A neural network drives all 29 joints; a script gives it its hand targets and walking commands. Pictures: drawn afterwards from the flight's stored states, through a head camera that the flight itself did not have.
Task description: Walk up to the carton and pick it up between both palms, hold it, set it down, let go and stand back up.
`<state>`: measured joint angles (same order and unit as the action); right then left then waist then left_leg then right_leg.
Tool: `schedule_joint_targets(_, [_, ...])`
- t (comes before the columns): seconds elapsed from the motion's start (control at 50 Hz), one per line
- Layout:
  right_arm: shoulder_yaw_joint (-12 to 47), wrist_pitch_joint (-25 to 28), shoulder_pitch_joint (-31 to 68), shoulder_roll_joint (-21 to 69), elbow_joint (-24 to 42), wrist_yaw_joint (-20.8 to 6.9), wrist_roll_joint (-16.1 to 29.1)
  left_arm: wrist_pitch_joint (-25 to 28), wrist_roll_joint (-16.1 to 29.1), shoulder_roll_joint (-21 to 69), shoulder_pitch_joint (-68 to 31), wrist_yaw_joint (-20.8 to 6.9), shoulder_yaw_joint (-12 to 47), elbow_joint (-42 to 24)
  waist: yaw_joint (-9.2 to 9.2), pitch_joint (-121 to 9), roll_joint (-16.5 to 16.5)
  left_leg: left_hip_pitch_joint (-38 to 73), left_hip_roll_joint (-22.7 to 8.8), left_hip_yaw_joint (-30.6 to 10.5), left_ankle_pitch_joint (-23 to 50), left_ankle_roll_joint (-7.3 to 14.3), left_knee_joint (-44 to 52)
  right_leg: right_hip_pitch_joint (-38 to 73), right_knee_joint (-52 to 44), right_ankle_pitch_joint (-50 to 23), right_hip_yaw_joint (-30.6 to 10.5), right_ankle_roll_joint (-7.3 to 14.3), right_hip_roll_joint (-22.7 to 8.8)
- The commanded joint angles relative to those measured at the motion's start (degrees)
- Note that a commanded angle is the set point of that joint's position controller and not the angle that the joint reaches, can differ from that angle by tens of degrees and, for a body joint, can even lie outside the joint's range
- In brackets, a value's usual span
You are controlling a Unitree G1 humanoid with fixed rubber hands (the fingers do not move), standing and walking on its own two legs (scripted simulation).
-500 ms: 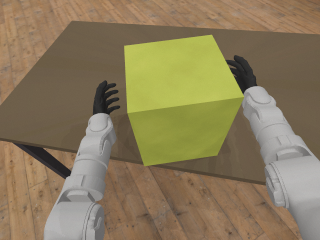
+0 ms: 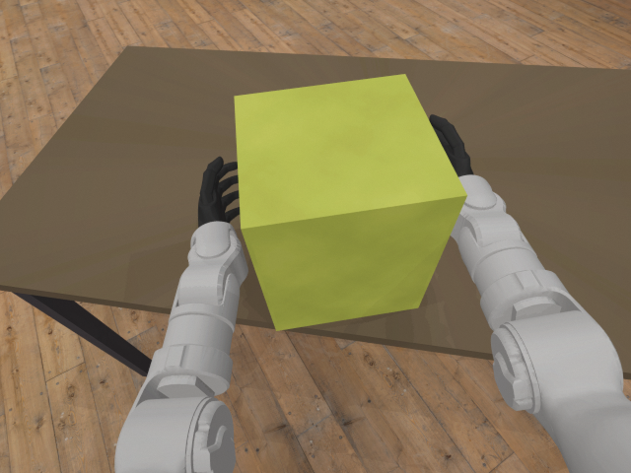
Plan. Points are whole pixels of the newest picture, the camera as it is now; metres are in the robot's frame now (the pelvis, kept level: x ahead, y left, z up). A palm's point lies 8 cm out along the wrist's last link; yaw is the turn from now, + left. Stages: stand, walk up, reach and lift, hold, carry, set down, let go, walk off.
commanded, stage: reach and lift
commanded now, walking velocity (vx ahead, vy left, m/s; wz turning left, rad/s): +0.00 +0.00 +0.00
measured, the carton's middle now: (335, 212) +0.44 +0.05 +0.06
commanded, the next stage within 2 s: none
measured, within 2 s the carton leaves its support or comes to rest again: leaves its support in 1.36 s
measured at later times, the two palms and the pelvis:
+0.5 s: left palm (215, 222) +0.39 +0.19 +0.09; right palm (455, 177) +0.48 -0.10 +0.11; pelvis -0.01 +0.00 +0.00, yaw +0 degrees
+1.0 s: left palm (215, 229) +0.38 +0.19 +0.09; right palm (458, 189) +0.46 -0.10 +0.10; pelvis +0.01 +0.01 +0.01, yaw +0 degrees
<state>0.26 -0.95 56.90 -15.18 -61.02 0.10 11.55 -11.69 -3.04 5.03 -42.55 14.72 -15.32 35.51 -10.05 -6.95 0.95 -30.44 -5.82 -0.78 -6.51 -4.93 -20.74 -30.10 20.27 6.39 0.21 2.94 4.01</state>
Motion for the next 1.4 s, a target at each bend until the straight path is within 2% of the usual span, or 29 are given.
schedule_joint_targets(0.0, [-3.3, 4.3, 33.1, -7.3, 14.4, -0.1, -0.7, 4.1, 0.6, -0.5, -29.8, 0.3, 4.9, -18.1, 1.31, -51.1, -6.3, 17.5, 5.2, 5.2, 21.9, 1.1, -3.2, 28.2, 3.9, -28.2, 2.3, -5.2, 0.6])
schedule_joint_targets(0.02, [-1.0, 4.0, 31.1, -6.8, 12.6, -0.3, 0.4, 3.6, -0.8, 0.5, -25.5, 0.4, 4.3, -16.7, -0.07, -48.0, -5.3, 18.6, 5.0, 4.9, 23.4, 1.0, -3.5, 28.0, 3.1, -28.3, 1.7, -4.7, 1.0])
schedule_joint_targets(0.08, [-1.6, 3.0, 32.4, -8.2, 9.9, 0.2, 0.0, 2.4, -1.2, -1.2, -25.1, 0.3, 3.0, -14.2, -0.13, -40.1, -6.7, 17.5, 4.9, 4.5, 19.3, 1.8, -2.9, 27.1, 2.2, -24.3, 1.0, -4.8, 0.2])
schedule_joint_targets(0.1, [-2.1, 3.2, 32.3, -6.5, 10.3, 0.2, 0.1, 3.1, -0.4, -0.3, -27.8, 0.2, 4.8, -15.3, 1.49, -44.0, -6.2, 17.4, 4.8, 4.7, 18.7, 1.8, -3.2, 26.3, 2.6, -24.0, 1.3, -5.0, 0.0])
schedule_joint_targets(0.12, [0.0, 2.6, 31.4, -4.3, 10.1, 0.5, 1.1, 2.8, -0.7, -0.8, -24.9, -0.3, 2.5, -11.6, -0.11, -39.4, -8.4, 14.9, 5.2, 5.3, 16.7, 2.7, -2.6, 30.0, 2.5, -25.6, 0.8, -5.5, -0.4])
schedule_joint_targets(0.14, [-1.5, 3.2, 34.8, -6.4, 11.5, 0.4, 1.4, 3.2, 0.1, -0.9, -29.3, 0.0, 3.8, -14.7, 0.82, -41.8, -6.2, 16.6, 5.2, 5.2, 17.3, 2.2, -2.4, 28.1, 2.4, -23.8, 1.0, -5.2, -0.3])
schedule_joint_targets(0.18, [-1.5, 2.1, 34.8, -4.9, 10.6, 0.5, 0.1, 3.3, 0.4, -1.5, -29.6, 0.1, 3.5, -9.7, 0.35, -39.9, -10.1, 14.0, 5.0, 5.4, 14.8, 2.9, -2.1, 27.0, 2.4, -22.0, 0.7, -5.7, -0.5])
schedule_joint_targets(0.28, [-2.0, 2.9, 33.9, -3.8, 9.1, -0.2, 0.8, 4.0, -1.1, 0.8, -32.4, 1.0, 4.3, -14.0, 0.63, -45.0, -3.4, 18.2, 4.7, 5.2, 20.0, 1.1, -3.5, 24.1, 2.6, -23.0, 2.0, -4.4, 0.0])
schedule_joint_targets(0.32, [-3.2, 2.2, 34.2, -4.2, 6.5, -0.2, -1.4, 3.2, -0.5, 0.5, -29.3, 0.3, 4.4, -7.9, 1.58, -39.9, -6.0, 16.3, 4.8, 4.8, 13.9, 2.4, -2.0, 24.2, 1.8, -17.0, 1.5, -4.6, -0.8])
schedule_joint_targets(0.34, [-4.0, 2.5, 35.4, -3.1, 9.8, 0.4, -2.8, 4.1, -0.7, -0.5, -30.6, 0.4, 3.3, -8.9, -0.18, -40.6, -6.9, 13.6, 5.0, 5.5, 11.3, 2.9, -1.7, 24.7, 1.5, -14.7, 0.4, -4.5, -1.2])
schedule_joint_targets(0.38, [-5.5, 3.9, 34.8, -1.8, 11.5, 0.1, -3.4, 5.9, -1.2, 1.5, -32.4, 0.4, 4.4, -13.8, 0.29, -47.9, -4.8, 15.7, 5.1, 5.5, 16.4, 1.8, -2.8, 25.3, 2.8, -19.2, 1.7, -4.1, -0.6])
schedule_joint_targets(0.46, [-4.9, 3.3, 35.7, 0.2, 10.3, -0.6, -4.5, 5.5, -2.1, 1.5, -31.7, -1.1, 2.2, -7.9, -0.26, -41.3, -7.2, 14.7, 5.3, 6.0, 14.3, 2.8, -1.7, 27.6, 2.2, -17.8, 2.0, -5.1, -1.0])
schedule_joint_targets(0.48, [-8.0, 2.7, 35.5, 0.3, 7.0, -1.0, -7.0, 5.7, -3.9, 1.8, -33.1, -1.3, 1.1, -5.1, -0.13, -38.2, -6.8, 12.7, 5.0, 5.9, 10.1, 2.8, -0.5, 25.2, 1.2, -13.2, 1.8, -5.0, -1.6])
schedule_joint_targets(0.5, [-7.4, 2.8, 36.0, 3.6, 8.2, -1.8, -7.9, 6.2, -3.5, 3.1, -33.5, -2.2, 0.5, -4.0, -0.61, -37.2, -10.9, 10.8, 5.4, 6.3, 9.6, 3.7, 0.1, 27.1, 1.5, -13.6, 1.5, -5.6, -1.8])
schedule_joint_targets(0.56, [-10.1, 5.4, 37.4, 10.1, 8.8, -4.7, -13.7, 7.6, -7.9, 9.5, -34.3, -4.7, -0.3, -5.4, -0.35, -43.3, -7.3, 14.6, 5.4, 5.9, 12.8, 3.0, 0.5, 29.5, 1.7, -15.2, 3.1, -5.3, -2.2])
schedule_joint_targets(0.62, [-11.8, 6.9, 32.9, 29.5, 4.2, -9.4, -22.5, 8.8, -14.2, 23.3, -32.9, -10.5, 0.3, -3.8, -0.67, -39.8, -7.7, 17.4, 6.1, 7.5, 14.3, 3.8, 2.2, 31.6, 1.3, -20.7, 3.3, -5.5, -3.2])
schedule_joint_targets(0.7, [-15.6, 9.8, 28.9, 32.1, 3.6, -10.3, -28.2, 9.1, -16.0, 24.6, -29.9, -12.1, 0.1, -1.0, 2.26, -34.4, -7.3, 13.1, 6.5, 8.6, 14.6, 4.7, 4.0, 38.3, 2.3, -29.5, 2.6, -6.3, -3.8])
schedule_joint_targets(0.76, [-13.8, 10.2, 28.4, 32.4, 2.7, -11.1, -28.1, 8.6, -17.1, 23.1, -27.6, -12.3, -2.5, -0.1, -0.98, -29.9, -9.7, 13.1, 6.1, 9.2, 13.3, 5.6, 5.1, 38.4, 1.7, -26.5, 3.0, -6.2, -3.5])
schedule_joint_targets(0.86, [-13.0, 11.4, 27.7, 30.8, 1.5, -10.6, -26.9, 8.0, -15.8, 24.6, -26.9, -11.5, 1.5, -0.8, 1.49, -28.2, -9.2, 15.6, 6.0, 9.0, 14.3, 5.3, 4.5, 35.5, 0.8, -27.7, 3.4, -5.5, -3.2])
schedule_joint_targets(1.0, [-9.1, 12.1, 27.7, 30.7, 0.6, -11.1, -22.5, 7.0, -14.9, 25.5, -25.5, -10.5, 3.7, -3.0, -0.87, -28.4, -6.4, 19.3, 5.5, 8.9, 19.5, 4.3, 2.8, 34.7, 0.4, -25.9, 3.7, -4.6, -2.1])
schedule_joint_targets(1.06, [-9.3, 13.4, 30.6, 30.6, 5.1, -10.6, -22.7, 7.2, -12.7, 28.3, -27.7, -10.0, 8.4, -5.3, 1.66, -34.7, -5.4, 22.4, 4.8, 8.1, 20.1, 3.5, 1.8, 30.4, 0.1, -25.3, 5.1, -4.2, -1.1])
schedule_joint_targets(1.08, [-9.7, 12.9, 28.2, 30.6, 1.0, -10.9, -22.2, 6.8, -14.4, 26.2, -26.5, -10.0, 5.7, -3.8, 0.19, -33.2, -6.0, 23.0, 5.0, 8.5, 21.3, 3.7, 1.5, 30.2, 0.3, -25.5, 4.5, -4.5, -1.2])
schedule_joint_targets(1.1, [-10.0, 13.1, 29.0, 30.0, 0.7, -11.1, -22.0, 7.4, -13.3, 28.2, -29.2, -9.5, 9.1, -6.9, 2.10, -34.0, -2.9, 25.8, 4.5, 7.6, 24.0, 2.4, 1.1, 27.5, 0.0, -23.9, 5.7, -3.9, -0.6])
schedule_joint_targets(1.16, [-8.6, 14.6, 30.6, 30.1, 3.3, -10.7, -20.8, 6.9, -11.3, 28.6, -29.0, -9.2, 11.2, -6.6, 1.87, -34.2, -2.2, 28.2, 4.4, 7.8, 25.6, 1.9, -1.0, 26.8, -1.1, -23.5, 5.0, -3.3, -0.9])
schedule_joint_targets(1.24, [-4.7, 17.5, 34.1, 31.1, 6.9, -10.2, -19.2, 8.2, -10.6, 31.7, -30.9, -8.6, 14.2, -9.8, 1.34, -41.4, -5.2, 28.8, 4.2, 6.7, 30.4, 2.1, -1.7, 27.2, 0.1, -29.5, 5.8, -3.8, -0.3])
schedule_joint_targets(1.32, [-5.2, 18.5, 34.1, 30.0, 5.3, -9.7, -19.5, 8.3, -10.5, 31.5, -33.2, -9.1, 14.5, -9.1, 3.66, -38.6, -5.0, 29.5, 3.7, 6.6, 25.2, 2.3, -0.6, 25.5, -1.8, -23.9, 6.0, -3.8, -1.2])
schedule_joint_targets(1.34, [-3.9, 19.0, 35.3, 30.7, 5.9, -9.6, -18.5, 8.6, -10.0, 30.7, -33.8, -8.8, 14.3, -10.1, 1.22, -40.7, -4.8, 27.2, 4.1, 7.3, 25.6, 2.3, -0.5, 27.1, -1.1, -25.1, 5.2, -3.6, -1.0])
schedule_joint_targets(1.36, [-6.8, 18.8, 36.1, 29.6, 4.4, -9.8, -20.0, 8.7, -11.4, 29.8, -35.6, -8.9, 13.4, -10.0, 3.19, -40.4, -4.1, 26.5, 4.2, 7.3, 20.5, 2.5, 0.5, 27.0, -1.5, -23.0, 5.7, -4.1, -1.8])
schedule_joint_targets(1.38, [-5.3, 18.8, 34.6, 31.7, 3.5, -9.3, -20.4, 9.3, -11.1, 29.5, -37.0, -9.4, 12.9, -8.7, 2.52, -37.8, -5.3, 24.3, 4.9, 8.1, 18.2, 3.6, 1.1, 29.1, -1.3, -24.2, 4.5, -4.5, -2.2])
